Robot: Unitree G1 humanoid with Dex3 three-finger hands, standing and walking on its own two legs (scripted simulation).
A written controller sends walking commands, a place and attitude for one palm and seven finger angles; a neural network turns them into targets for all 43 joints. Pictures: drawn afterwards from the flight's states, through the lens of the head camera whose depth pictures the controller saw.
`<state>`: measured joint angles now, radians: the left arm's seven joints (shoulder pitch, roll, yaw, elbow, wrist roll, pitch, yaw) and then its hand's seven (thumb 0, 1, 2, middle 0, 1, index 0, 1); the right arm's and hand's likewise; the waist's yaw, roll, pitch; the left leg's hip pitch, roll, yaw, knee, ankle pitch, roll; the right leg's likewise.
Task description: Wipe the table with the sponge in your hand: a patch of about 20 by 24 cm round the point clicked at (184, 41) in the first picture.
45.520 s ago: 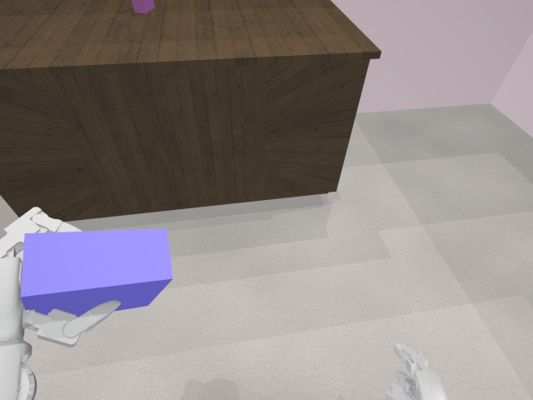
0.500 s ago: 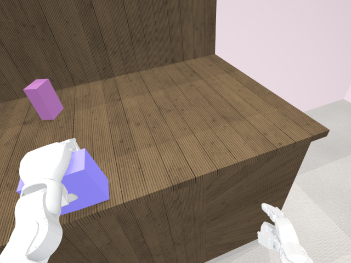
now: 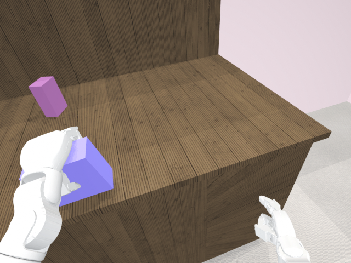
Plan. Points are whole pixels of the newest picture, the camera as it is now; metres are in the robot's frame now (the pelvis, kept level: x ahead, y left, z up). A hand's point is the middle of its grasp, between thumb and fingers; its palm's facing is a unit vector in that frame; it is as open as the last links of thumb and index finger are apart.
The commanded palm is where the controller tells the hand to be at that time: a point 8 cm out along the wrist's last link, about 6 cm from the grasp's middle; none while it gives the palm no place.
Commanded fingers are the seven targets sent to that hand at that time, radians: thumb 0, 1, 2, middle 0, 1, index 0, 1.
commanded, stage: lift the sponge slowly off the table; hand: left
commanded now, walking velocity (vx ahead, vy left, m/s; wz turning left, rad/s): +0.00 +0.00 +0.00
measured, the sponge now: (77, 178) +0.24 +0.28 +0.10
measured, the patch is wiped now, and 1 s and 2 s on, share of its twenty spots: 1.00 1.00 1.00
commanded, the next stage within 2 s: bring the sponge back beside the body in 1.14 s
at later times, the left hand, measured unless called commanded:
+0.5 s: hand (57, 150) +0.24 +0.29 +0.19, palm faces +0.27 -0.11 -0.96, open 10.0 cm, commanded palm +0.19 +0.29 +0.26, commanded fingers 0.00 0.10 1.30 -1.20 -1.60 -1.20 -1.60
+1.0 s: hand (50, 133) +0.25 +0.29 +0.23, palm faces +0.37 -0.14 -0.92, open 10.0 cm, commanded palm +0.20 +0.28 +0.30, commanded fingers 0.00 0.10 1.30 -1.20 -1.60 -1.20 -1.60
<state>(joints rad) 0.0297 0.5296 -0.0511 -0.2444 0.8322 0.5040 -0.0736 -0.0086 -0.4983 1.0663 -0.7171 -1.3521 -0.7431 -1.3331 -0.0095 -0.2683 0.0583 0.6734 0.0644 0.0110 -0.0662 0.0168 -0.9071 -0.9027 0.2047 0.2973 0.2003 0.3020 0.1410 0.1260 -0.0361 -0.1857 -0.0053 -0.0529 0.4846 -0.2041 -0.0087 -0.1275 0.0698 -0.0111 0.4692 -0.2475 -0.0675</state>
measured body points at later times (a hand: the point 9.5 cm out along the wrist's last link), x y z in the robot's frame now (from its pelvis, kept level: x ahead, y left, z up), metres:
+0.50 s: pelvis -0.01 +0.00 +0.00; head -0.06 -0.05 +0.44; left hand +0.22 +0.29 +0.25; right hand +0.26 -0.18 -0.05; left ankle +0.04 +0.13 -0.74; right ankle +0.01 -0.08 -0.74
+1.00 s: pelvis -0.01 +0.01 +0.00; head -0.06 -0.04 +0.44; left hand +0.22 +0.29 +0.28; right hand +0.26 -0.17 -0.05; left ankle +0.04 +0.13 -0.74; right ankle +0.01 -0.08 -0.74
